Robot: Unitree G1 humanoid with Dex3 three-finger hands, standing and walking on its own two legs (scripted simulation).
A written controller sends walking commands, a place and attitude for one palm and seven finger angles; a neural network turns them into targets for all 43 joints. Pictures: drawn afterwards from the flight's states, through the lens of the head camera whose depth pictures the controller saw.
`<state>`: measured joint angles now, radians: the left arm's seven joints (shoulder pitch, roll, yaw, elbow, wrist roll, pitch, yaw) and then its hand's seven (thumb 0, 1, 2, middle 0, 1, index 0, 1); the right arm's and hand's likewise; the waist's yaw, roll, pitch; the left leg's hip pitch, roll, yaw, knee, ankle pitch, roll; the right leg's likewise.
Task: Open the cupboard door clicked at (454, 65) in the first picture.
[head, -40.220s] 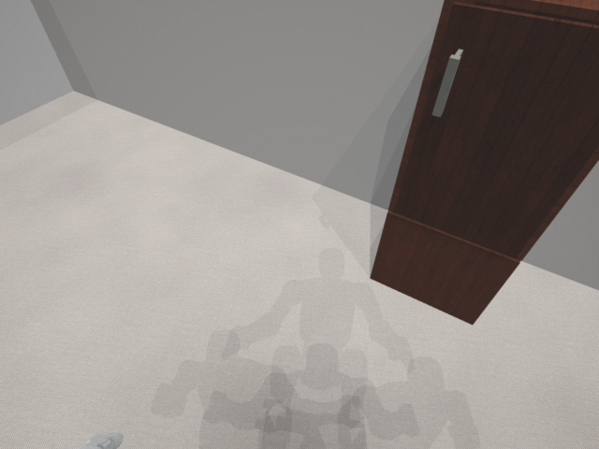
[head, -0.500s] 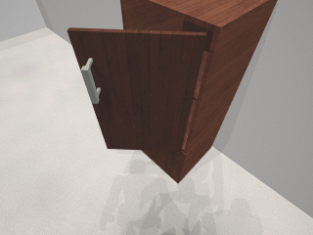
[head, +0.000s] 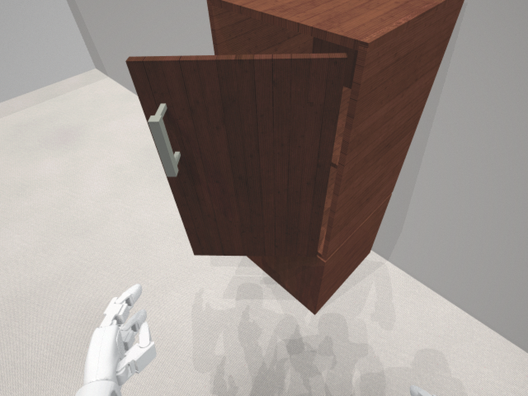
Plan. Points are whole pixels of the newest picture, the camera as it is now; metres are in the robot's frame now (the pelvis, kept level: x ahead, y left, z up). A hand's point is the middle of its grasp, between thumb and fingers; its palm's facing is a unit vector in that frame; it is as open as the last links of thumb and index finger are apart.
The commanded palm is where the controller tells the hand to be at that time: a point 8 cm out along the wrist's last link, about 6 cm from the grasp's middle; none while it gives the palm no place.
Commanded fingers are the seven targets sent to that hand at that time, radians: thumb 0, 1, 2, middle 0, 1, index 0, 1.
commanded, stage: raise the hand with hooked fingers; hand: left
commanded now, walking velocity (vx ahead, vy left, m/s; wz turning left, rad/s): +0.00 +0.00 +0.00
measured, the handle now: (167, 141) +0.54 +0.22 +0.11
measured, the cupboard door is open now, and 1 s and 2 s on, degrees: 42 42 42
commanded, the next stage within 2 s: move the hooked fingers beside the handle in 1.92 s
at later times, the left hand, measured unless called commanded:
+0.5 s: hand (134, 340) +0.20 +0.20 +0.02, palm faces -0.07 -0.99 -0.10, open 10.1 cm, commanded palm +0.16 +0.27 +0.02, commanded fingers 0.00 0.08 0.55 -0.26 -0.82 -0.26 -0.82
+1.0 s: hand (89, 288) +0.24 +0.26 +0.08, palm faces +0.05 -1.00 -0.06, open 13.0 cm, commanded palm +0.22 +0.31 +0.08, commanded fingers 0.00 -0.50 0.30 -0.30 -1.20 -0.30 -1.20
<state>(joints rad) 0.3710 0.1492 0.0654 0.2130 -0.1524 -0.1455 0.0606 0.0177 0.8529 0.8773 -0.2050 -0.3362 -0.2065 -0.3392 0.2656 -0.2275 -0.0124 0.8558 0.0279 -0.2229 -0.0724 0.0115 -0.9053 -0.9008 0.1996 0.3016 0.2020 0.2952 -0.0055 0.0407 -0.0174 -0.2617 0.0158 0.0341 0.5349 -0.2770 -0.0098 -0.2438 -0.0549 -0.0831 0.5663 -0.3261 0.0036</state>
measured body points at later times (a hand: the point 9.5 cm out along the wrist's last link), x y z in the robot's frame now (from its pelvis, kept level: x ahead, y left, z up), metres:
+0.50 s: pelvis -0.04 +0.00 -0.06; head +0.01 +0.00 +0.39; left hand +0.19 +0.25 +0.03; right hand +0.15 -0.22 -0.13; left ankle +0.00 +0.13 -0.73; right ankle -0.02 -0.12 -0.73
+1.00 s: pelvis -0.01 +0.01 -0.02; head +0.00 +0.02 +0.43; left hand +0.23 +0.31 +0.08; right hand +0.16 -0.23 -0.09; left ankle +0.00 +0.13 -0.73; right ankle -0.02 -0.12 -0.73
